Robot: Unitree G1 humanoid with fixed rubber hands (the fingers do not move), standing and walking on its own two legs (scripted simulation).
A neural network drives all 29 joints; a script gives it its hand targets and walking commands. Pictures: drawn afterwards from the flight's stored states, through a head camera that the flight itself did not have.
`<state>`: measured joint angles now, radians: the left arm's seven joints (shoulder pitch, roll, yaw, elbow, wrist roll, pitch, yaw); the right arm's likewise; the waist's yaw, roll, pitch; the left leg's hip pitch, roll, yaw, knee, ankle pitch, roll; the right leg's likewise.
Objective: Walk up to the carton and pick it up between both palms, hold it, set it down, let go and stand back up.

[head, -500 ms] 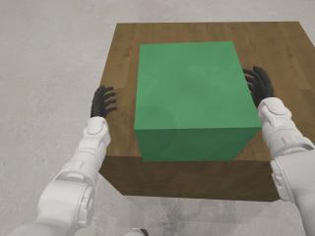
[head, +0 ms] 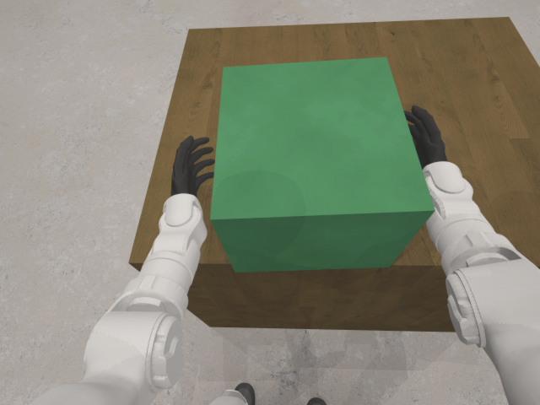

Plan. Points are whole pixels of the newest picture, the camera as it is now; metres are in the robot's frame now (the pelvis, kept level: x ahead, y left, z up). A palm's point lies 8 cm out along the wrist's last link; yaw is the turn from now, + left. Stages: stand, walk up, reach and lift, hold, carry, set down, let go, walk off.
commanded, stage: reach and lift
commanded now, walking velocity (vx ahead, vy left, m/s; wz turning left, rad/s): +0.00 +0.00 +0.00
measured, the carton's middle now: (307, 168) +0.47 +0.02 +0.02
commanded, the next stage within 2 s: none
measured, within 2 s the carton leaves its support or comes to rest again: leaves its support in 1.78 s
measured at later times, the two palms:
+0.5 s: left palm (186, 188) +0.40 +0.20 +0.04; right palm (422, 164) +0.48 -0.14 +0.06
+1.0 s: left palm (186, 191) +0.39 +0.20 +0.05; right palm (425, 167) +0.47 -0.14 +0.06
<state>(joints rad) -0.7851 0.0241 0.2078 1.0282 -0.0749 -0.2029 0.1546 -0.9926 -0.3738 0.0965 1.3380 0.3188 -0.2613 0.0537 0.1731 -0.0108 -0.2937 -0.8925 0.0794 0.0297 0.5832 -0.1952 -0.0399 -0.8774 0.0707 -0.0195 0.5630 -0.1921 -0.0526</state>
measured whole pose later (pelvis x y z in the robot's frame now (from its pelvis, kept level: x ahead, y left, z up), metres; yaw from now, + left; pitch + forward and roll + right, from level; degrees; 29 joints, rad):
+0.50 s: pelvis -0.01 +0.01 +0.01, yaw -1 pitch +27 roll +0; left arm -0.80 -0.02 0.31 1.05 0.03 -0.21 0.17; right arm -0.98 -0.31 -0.11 1.34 0.10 -0.23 0.05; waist 0.17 0.00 -0.28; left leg -0.83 0.07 0.05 0.51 -0.16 -0.03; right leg -0.82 0.06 0.00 0.49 -0.15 -0.04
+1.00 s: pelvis +0.02 +0.01 +0.03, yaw +0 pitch +21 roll +0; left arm -0.64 -0.09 0.43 0.95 0.22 -0.27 0.10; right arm -0.85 -0.23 -0.33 1.31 -0.19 -0.36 0.06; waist 0.13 0.00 -0.20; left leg -0.58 0.06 0.05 0.35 -0.14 -0.03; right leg -0.57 0.05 0.00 0.34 -0.14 -0.04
